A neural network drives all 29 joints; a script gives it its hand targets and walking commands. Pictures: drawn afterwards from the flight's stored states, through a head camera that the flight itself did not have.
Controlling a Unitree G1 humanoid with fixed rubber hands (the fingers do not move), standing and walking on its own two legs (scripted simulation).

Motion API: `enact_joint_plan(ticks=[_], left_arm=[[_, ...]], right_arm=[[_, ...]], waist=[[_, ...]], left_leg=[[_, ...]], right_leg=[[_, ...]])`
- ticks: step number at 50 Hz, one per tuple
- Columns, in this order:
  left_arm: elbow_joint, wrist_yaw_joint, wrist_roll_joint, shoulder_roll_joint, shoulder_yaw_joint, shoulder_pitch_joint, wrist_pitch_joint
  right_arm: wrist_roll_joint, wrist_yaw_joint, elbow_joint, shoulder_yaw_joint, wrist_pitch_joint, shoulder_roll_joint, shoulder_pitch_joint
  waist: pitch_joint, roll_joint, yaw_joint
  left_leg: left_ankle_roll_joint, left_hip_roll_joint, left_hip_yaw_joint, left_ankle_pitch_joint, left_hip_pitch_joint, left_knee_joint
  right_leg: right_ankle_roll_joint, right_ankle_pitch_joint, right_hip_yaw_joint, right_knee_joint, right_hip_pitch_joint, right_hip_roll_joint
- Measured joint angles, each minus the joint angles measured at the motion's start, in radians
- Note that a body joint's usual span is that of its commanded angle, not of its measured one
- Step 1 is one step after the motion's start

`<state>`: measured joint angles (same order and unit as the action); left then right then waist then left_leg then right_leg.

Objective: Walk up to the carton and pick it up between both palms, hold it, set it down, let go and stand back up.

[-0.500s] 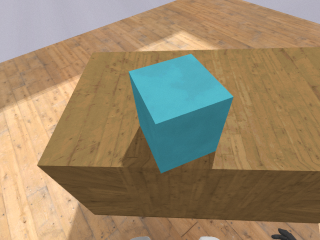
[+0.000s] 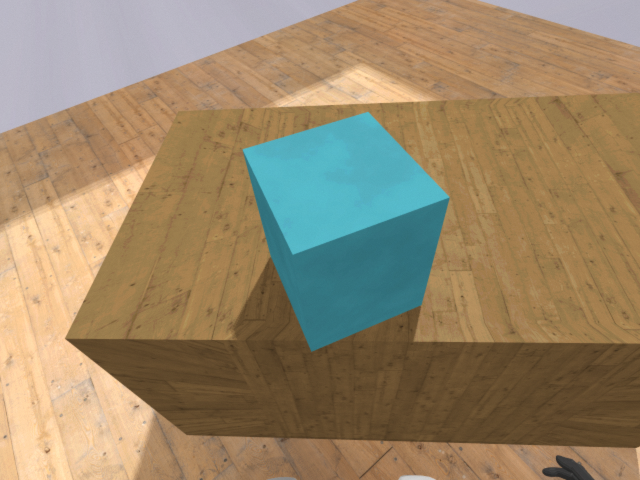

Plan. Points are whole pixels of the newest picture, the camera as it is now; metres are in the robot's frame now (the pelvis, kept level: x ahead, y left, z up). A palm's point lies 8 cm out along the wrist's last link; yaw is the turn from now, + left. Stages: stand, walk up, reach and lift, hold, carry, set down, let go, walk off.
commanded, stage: walk up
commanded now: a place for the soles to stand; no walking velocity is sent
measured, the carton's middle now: (339, 233) +0.46 +0.00 +0.02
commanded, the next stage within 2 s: reach and lift in 1.60 s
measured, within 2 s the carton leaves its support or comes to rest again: neither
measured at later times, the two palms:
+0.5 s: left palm out of the picture +0.05 +0.34 -0.11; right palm out of the picture +0.14 -0.27 -0.11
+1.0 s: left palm out of the picture +0.14 +0.31 -0.09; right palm out of the picture +0.14 -0.30 -0.12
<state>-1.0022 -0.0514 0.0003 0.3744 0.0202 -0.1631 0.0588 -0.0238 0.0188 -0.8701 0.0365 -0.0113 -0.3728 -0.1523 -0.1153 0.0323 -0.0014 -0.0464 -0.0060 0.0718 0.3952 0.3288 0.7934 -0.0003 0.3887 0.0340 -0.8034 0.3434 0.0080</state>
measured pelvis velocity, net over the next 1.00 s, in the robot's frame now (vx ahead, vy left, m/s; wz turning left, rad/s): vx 0.05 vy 0.00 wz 0.00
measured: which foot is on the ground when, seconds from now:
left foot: down 0.00-1.00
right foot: down 0.00-0.48, up 0.50-0.78, down 0.80-1.00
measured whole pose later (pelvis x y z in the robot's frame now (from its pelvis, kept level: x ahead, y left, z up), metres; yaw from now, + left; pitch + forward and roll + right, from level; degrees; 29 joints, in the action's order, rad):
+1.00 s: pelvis +0.05 +0.00 +0.00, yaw +0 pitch -3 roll +1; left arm -0.94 -0.04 0.00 0.38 0.02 -0.18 0.07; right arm -0.01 0.02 -0.87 0.04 0.00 -0.37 -0.20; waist -0.10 0.02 0.00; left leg -0.04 -0.01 0.08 0.51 0.28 0.81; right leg 0.01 0.27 0.02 -0.77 0.44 -0.01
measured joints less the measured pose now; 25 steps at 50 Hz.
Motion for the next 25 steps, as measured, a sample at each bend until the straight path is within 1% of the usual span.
enact_joint_plan(ticks=[5, 11, 15, 19, 22, 23, 24, 25], left_arm=[[0.001, 0.0, 0.0, 0.0, 0.0, 0.006, 0.0], [0.009, 0.007, 0.0, 0.0, 0.0, 0.011, 0.001], [0.023, 0.012, 0.0, 0.0, 0.0, -0.041, 0.007], [0.038, 0.012, 0.0, 0.0, 0.0, -0.105, 0.011], [0.046, 0.012, 0.0, 0.0, 0.0, -0.14, 0.011], [0.048, 0.012, 0.0, 0.0, 0.0, -0.146, 0.011], [0.048, 0.012, 0.0, 0.0, 0.0, -0.146, 0.011], [0.047, 0.012, 0.0, -0.001, 0.0, -0.142, 0.01]], right_arm=[[0.0, 0.0, 0.0, 0.0, 0.001, 0.0, 0.001], [0.0, 0.0, 0.0, 0.0, -0.003, 0.0, 0.0], [0.0, 0.0, 0.0, 0.0, -0.003, 0.0, -0.002], [0.0, 0.0, 0.0, 0.0, -0.003, 0.0, -0.002], [0.0, 0.0, 0.0, 0.0, -0.005, 0.0, -0.002], [0.0, 0.0, 0.0, 0.0, -0.01, 0.0, -0.002], [0.0, 0.0, 0.0, 0.0, -0.017, 0.0, -0.004], [-0.001, 0.0, 0.0, 0.0, -0.023, 0.0, -0.007]], waist=[[0.0, 0.0, 0.0], [0.002, 0.0, 0.0], [0.011, 0.0, 0.0], [0.011, 0.0, 0.0], [0.012, 0.001, 0.0], [0.012, 0.001, -0.001], [0.01, 0.0, 0.0], [0.009, -0.002, -0.001]], left_leg=[[0.008, 0.001, 0.0, 0.002, 0.0, 0.0], [0.008, 0.0, 0.0, 0.007, -0.002, 0.0], [0.008, -0.005, 0.0, 0.026, -0.003, 0.007], [0.008, -0.005, 0.0, 0.102, 0.033, 0.082], [0.008, -0.005, -0.001, 0.107, 0.041, 0.067], [0.008, -0.005, -0.001, 0.092, 0.034, 0.03], [0.008, -0.005, 0.001, 0.009, 0.032, 0.012], [0.005, -0.001, 0.004, -0.012, 0.031, 0.02]], right_leg=[[0.001, 0.001, 0.0, 0.003, -0.001, -0.001], [0.001, 0.008, 0.0, -0.003, -0.001, -0.001], [0.005, 0.018, 0.0, 0.001, -0.004, 0.006], [0.009, 0.019, 0.001, 0.019, -0.013, 0.002], [0.006, 0.029, 0.002, 0.02, -0.021, -0.004], [0.002, 0.035, 0.003, 0.011, -0.019, -0.005], [0.002, 0.043, 0.004, -0.007, -0.013, -0.006], [0.002, 0.044, 0.011, -0.049, 0.001, -0.006]])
